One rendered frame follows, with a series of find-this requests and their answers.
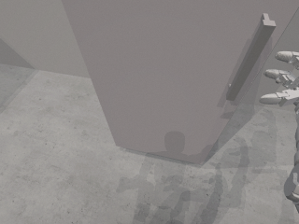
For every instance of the right robot hand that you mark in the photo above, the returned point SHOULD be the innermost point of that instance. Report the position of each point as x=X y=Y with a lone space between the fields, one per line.
x=287 y=79

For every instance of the handle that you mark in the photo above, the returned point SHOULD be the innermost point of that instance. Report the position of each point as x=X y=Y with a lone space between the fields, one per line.
x=256 y=47

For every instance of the right robot upper arm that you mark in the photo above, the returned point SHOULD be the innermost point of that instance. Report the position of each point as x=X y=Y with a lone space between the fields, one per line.
x=291 y=186

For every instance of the fridge door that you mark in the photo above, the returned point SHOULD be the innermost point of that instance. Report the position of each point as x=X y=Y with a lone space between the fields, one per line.
x=161 y=68

